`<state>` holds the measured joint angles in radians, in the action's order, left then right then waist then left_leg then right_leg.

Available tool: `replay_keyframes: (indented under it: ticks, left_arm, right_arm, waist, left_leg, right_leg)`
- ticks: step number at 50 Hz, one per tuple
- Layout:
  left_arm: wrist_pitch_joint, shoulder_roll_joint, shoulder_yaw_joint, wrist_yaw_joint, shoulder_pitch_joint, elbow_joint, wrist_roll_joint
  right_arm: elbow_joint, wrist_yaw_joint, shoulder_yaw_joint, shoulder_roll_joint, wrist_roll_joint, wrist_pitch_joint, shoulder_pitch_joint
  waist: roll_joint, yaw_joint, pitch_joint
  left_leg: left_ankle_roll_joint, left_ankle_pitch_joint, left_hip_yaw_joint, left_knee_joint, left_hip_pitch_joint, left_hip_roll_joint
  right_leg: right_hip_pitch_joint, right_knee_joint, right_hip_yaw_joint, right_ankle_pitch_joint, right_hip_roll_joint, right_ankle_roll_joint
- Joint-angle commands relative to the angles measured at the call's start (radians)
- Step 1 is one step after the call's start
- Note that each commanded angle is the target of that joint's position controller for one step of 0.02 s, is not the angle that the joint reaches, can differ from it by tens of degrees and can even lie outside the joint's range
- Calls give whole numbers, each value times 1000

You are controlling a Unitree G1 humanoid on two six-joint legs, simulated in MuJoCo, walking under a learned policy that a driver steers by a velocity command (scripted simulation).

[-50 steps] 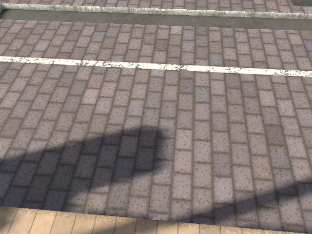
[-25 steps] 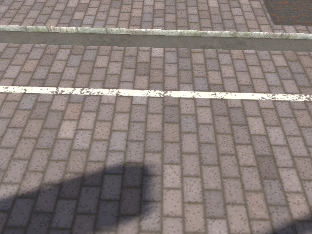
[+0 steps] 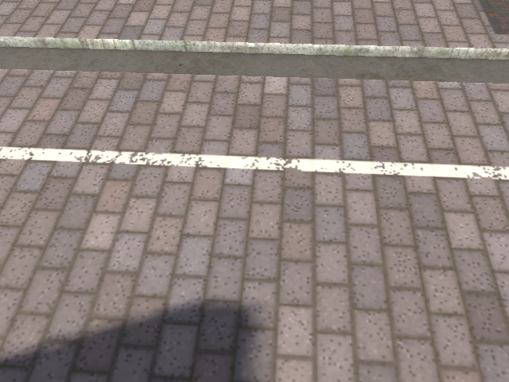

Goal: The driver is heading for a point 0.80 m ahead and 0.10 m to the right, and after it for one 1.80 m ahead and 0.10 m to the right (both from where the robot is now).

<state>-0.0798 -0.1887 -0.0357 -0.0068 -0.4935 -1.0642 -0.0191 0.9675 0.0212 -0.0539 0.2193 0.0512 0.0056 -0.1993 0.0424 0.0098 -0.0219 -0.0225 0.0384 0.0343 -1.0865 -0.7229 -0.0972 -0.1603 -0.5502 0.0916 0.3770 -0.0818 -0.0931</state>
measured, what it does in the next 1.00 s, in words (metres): goes down, turning right: left foot 0.16 m lower, then right foot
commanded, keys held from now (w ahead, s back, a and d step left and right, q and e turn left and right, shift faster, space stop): w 0.42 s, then w+e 0.58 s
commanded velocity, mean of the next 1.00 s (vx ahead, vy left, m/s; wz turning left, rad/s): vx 0.50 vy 0.00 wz -0.22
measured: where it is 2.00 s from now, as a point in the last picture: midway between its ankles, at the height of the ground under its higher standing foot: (306, 244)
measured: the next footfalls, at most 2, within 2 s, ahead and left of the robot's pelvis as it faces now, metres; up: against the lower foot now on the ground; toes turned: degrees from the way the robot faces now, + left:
left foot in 0.32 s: +0.37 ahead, +0.17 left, -0.16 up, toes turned +4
right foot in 0.78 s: +0.60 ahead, -0.04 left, -0.16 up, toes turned -13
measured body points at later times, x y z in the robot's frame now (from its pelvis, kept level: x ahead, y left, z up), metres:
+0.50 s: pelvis +0.31 +0.08 -0.15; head +0.34 +0.10 +0.30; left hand +0.32 +0.33 -0.31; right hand +0.35 -0.16 -0.29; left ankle +0.33 +0.17 -0.88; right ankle +0.26 -0.05 -0.73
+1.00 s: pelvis +0.58 +0.02 -0.14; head +0.60 -0.01 +0.31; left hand +0.68 +0.27 -0.27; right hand +0.63 -0.26 -0.27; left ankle +0.66 +0.17 -0.81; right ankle +0.56 -0.03 -0.88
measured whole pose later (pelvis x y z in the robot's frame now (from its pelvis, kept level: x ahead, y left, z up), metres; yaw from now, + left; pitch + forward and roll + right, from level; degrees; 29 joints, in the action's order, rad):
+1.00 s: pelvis +0.58 +0.02 -0.14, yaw -16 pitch +1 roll +1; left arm -0.05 -0.24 -0.06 -0.01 -0.30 -0.95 0.00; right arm 0.85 0.01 -0.05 0.24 0.04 -0.04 -0.15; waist 0.02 0.01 -0.05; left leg 0.01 0.30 0.01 -1.04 -0.57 -0.09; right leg -0.19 -0.37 -0.03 0.19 -0.12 -0.13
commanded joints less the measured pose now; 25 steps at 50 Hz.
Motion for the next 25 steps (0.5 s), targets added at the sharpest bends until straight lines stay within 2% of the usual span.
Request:
replay_keyframes:
  ticks: [1, 2, 3, 4, 6, 8, 10, 11, 12, 13, 14, 15, 16, 17, 18, 19, 20, 21, 22, 23, 24, 25]
  left_arm:
    - [-33, -103, -15, 8, -21, 35, -2]
    - [-33, -107, -18, 13, -47, 36, -5]
    - [-35, -114, -20, 21, -6, 52, -6]
    - [-42, -116, -20, 26, -13, 53, -16]
    - [-41, -125, -19, 30, -10, 59, -10]
    - [-37, -120, -18, 30, -48, 53, -23]
    - [-24, -124, -22, 34, -81, 46, -36]
    - [-19, -117, -19, 35, -96, 41, -45]
    - [-9, -107, -15, 40, -96, 34, -44]
    - [2, -105, -11, 46, -111, 24, -52]
    - [9, -111, -10, 47, -107, 19, -55]
    - [13, -127, -13, 41, -100, 19, -46]
    - [17, -132, -15, 37, -97, 14, -27]
    - [14, -89, -24, 29, -176, -17, 2]
    - [6, -99, -26, 56, -235, -1, 55]
    - [1, -136, -25, 71, -109, 54, 61]
    - [3, -129, -21, 64, 44, 109, 38]
    - [5, -130, -20, 46, 152, 127, 3]
    - [15, -110, -20, 28, 162, 118, -19]
    - [26, -112, -26, 14, 166, 112, -34]
    - [44, -60, -17, -4, 190, 126, -25]
    - [52, -23, -8, -20, 169, 120, -35]
  right_arm:
    - [-66, 17, -28, 80, -13, -15, 87]
    - [-78, 19, -28, 87, -8, -27, 149]
    - [-88, 27, -24, 85, -3, -40, 183]
    - [-87, 33, -22, 77, -7, -52, 213]
    - [-97, 40, -18, 53, -11, -56, 228]
    - [-124, 41, -11, 46, -21, -53, 300]
    - [-154, 42, -6, 51, -33, -53, 361]
    - [-163, 40, -4, 54, -37, -60, 371]
    - [-151, 35, -3, 53, -44, -62, 350]
    - [-134, 32, -6, 60, -40, -64, 313]
    - [-101, 26, -11, 76, -33, -63, 228]
    - [-48, 17, -23, 101, -20, -62, 77]
    - [28, 13, -40, 134, -5, -64, -141]
    - [82, 21, -55, 190, 2, -67, -282]
    - [69, 29, -59, 232, 0, -69, -372]
    - [72, 25, -72, 257, -37, -64, -408]
    - [54, -4, -67, 242, -31, -52, -339]
    - [12, -22, -42, 151, -11, -55, -226]
    - [10, -31, -36, 135, -2, -66, -188]
    - [9, -29, -15, 87, -11, -89, -125]
    - [14, -31, -9, 85, -17, -105, -82]
    - [20, -28, -14, 101, -18, -115, -69]
  waist:
    - [-97, -1, -115]
    - [-101, 28, -120]
    - [-62, 19, -114]
    - [-45, 39, -100]
    - [-41, 52, -92]
    - [-54, 104, -140]
    - [-95, 149, -181]
    - [-97, 163, -194]
    - [-96, 162, -190]
    - [-70, 157, -166]
    - [-47, 122, -132]
    - [-7, 57, -57]
    - [30, -44, 46]
    - [173, -64, 167]
    - [202, -72, 356]
    - [171, -146, 438]
    - [154, -137, 357]
    - [50, -117, 195]
    - [61, -86, 120]
    - [-33, -22, 25]
    - [-14, 33, -59]
    - [32, 51, -57]
  left_leg:
    - [-26, -248, 51, 147, -168, -32]
    - [-26, -269, 50, 195, -219, -32]
    - [-22, -406, 29, 344, -112, -28]
    - [-19, -495, -5, 367, -28, -10]
    - [-17, -544, 2, 409, 64, -1]
    - [-14, -502, -10, 495, 30, 2]
    - [-13, -425, -13, 591, 27, -1]
    - [-12, -417, -11, 663, 56, -7]
    - [-18, -432, -13, 732, 119, -20]
    - [-31, -461, -15, 778, 186, -29]
    - [-43, -429, -38, 804, 272, -22]
    - [-54, -386, -91, 813, 453, 18]
    - [-60, -413, -117, 813, 742, 25]
    - [-86, -680, -26, 596, 1082, -92]
    - [-159, -1018, 176, 282, 1403, -298]
    - [-259, -708, 332, 396, 1432, -389]
    - [-288, -139, 418, 612, 1265, -383]
    - [-268, 152, 370, 727, 1025, -329]
    - [-284, 121, 393, 745, 823, -338]
    - [-220, 45, 297, 764, 620, -285]
    - [-183, 10, 185, 843, 408, -220]
    - [-178, -36, 111, 871, 343, -167]
  right_leg:
    - [19, 188, -332, -222, 284, -172]
    - [78, 182, -345, -177, 284, -175]
    - [-10, 156, -292, -67, 252, -156]
    - [-47, 139, -283, -15, 245, -145]
    - [-85, 76, -283, 32, 250, -139]
    - [-32, 13, -282, 18, 251, -132]
    - [31, -39, -285, -59, 241, -124]
    - [63, -68, -281, -95, 235, -117]
    - [83, -117, -259, -150, 230, -105]
    - [101, -202, -247, -200, 223, -99]
    - [120, -314, -235, -293, 218, -102]
    - [86, -488, -205, -426, 200, -101]
    - [-41, -748, -166, -394, 159, -90]
    - [-339, -1128, -92, 323, 33, -41]
    - [-639, -1434, -167, 537, 30, -13]
    - [-831, -1505, -166, 415, 50, -6]
    - [-930, -1423, -97, 276, 84, 14]
    - [-898, -1263, -111, 130, 141, 10]
    - [-804, -1215, -117, 112, 153, 14]
    - [-697, -984, -185, -26, 184, 18]
    - [-564, -767, -171, -99, 188, 45]
    - [-470, -664, -144, -171, 172, 59]
Keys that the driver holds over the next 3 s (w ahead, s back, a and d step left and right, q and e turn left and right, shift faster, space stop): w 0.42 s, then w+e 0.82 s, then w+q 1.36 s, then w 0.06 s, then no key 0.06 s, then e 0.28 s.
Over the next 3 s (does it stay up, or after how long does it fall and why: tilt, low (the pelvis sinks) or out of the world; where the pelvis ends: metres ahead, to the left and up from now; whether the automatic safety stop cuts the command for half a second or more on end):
stays up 1.55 -0.10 -0.15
